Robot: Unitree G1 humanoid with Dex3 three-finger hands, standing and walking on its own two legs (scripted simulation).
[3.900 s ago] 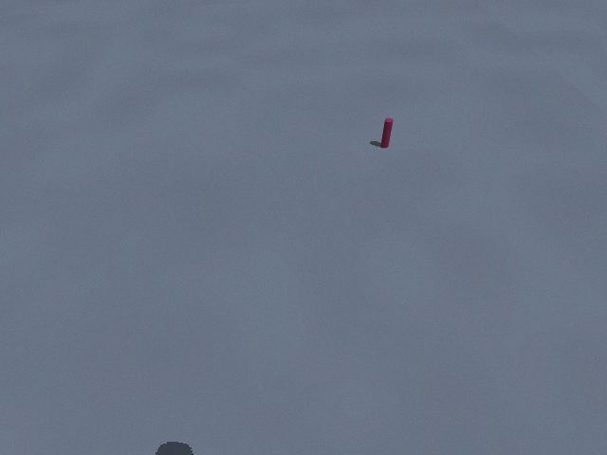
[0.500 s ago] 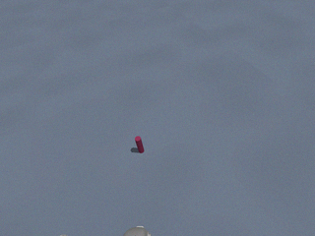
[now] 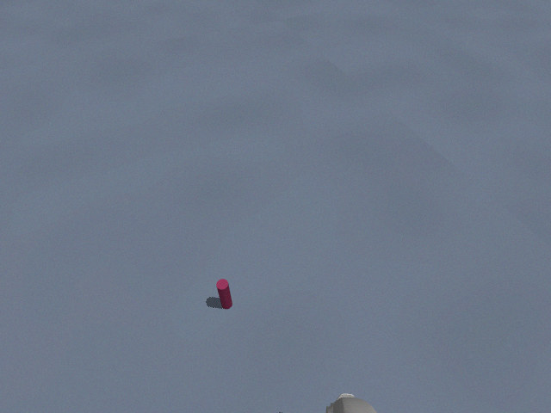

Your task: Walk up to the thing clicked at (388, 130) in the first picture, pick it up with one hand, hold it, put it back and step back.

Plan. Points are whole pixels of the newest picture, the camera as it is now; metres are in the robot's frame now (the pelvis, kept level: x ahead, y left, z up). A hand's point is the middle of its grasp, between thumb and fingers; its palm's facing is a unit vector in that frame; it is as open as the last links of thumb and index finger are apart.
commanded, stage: walk up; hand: left
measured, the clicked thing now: (224, 294) +0.62 +0.20 -0.69
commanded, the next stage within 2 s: none
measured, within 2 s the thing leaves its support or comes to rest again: neither
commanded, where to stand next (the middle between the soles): +0.26 +0.00 m, yaw +0 degrees
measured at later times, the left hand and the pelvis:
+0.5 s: hand (113, 397) +0.18 +0.29 -0.16, palm faces -0.03 -0.91 -0.41, open 7.4 cm; pelvis +0.15 +0.00 -0.02, yaw +0 degrees
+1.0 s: hand (146, 332) +0.29 +0.26 -0.15, palm faces -0.06 -0.93 -0.37, open 7.4 cm; pelvis +0.21 +0.00 -0.01, yaw -1 degrees
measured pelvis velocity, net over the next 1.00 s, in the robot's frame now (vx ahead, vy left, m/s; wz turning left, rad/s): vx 0.21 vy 0.00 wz -0.02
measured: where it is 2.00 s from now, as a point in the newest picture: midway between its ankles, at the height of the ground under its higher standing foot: outside the picture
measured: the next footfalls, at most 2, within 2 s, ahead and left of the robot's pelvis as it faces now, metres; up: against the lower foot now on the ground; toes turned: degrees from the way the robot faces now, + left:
right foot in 0.10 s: +0.18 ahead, -0.15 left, +0.00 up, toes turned -4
left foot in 0.48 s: +0.28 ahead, +0.13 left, +0.00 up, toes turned +0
